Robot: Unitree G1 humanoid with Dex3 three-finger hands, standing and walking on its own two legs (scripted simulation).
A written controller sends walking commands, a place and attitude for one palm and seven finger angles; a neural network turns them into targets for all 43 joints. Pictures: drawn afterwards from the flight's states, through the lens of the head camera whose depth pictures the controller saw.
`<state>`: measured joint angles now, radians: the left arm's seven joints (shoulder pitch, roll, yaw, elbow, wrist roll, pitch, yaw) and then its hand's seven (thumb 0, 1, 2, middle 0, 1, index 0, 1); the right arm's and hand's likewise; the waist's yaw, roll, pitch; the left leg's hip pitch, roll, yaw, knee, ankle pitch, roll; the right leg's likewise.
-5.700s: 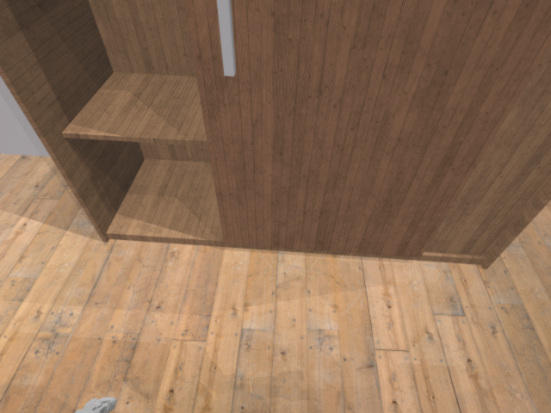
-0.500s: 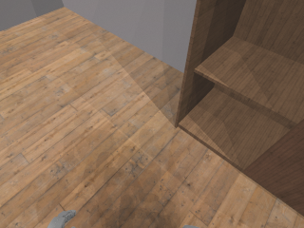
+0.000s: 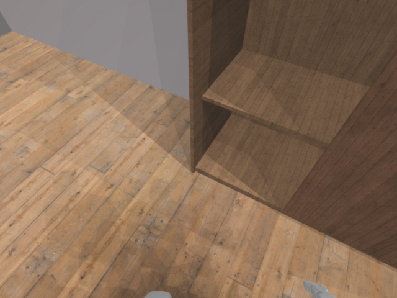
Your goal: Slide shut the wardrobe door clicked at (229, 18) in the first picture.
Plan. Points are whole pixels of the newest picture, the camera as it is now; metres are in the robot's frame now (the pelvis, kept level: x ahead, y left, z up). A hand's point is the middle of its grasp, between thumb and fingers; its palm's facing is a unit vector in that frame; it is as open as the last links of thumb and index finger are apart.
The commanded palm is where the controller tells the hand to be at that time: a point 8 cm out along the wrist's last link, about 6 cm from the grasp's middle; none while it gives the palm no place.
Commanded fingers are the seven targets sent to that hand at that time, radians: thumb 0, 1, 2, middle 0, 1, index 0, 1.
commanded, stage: turn to face it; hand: right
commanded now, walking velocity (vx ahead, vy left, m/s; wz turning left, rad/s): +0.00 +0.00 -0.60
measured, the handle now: out of the picture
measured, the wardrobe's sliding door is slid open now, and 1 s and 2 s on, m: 0.54 0.54 0.54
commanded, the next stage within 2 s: take the last steps up to it in 0.58 s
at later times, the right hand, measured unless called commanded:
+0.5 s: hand out of the picture -0.03 -0.22 -0.18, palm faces +0.31 +0.91 -0.26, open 7.4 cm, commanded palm none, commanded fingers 0.00 -0.90 -0.90 0.20 0.30 0.20 0.30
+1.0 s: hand out of the picture -0.02 -0.19 -0.16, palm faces +0.46 +0.86 -0.22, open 7.4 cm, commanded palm none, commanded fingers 0.00 -0.90 -0.90 0.20 0.30 0.20 0.30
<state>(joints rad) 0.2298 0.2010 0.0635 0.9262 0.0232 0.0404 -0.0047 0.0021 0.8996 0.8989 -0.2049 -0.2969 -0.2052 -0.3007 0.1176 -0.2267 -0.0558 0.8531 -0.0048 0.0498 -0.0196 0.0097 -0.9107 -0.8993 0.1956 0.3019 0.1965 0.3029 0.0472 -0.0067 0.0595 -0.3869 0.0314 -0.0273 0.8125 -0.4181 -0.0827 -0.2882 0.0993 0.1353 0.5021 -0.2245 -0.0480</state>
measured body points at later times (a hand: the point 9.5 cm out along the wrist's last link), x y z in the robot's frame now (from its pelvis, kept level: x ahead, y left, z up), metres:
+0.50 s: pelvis +0.00 -0.01 -0.01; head +0.04 -0.03 +0.43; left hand +0.19 +0.22 -0.14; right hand -0.05 -0.27 -0.16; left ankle +0.00 +0.14 -0.73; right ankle -0.03 -0.12 -0.74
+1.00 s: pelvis +0.04 -0.02 +0.00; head +0.04 +0.00 +0.45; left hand +0.17 +0.19 -0.16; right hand -0.05 -0.23 -0.14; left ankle +0.06 +0.09 -0.74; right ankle -0.02 -0.13 -0.67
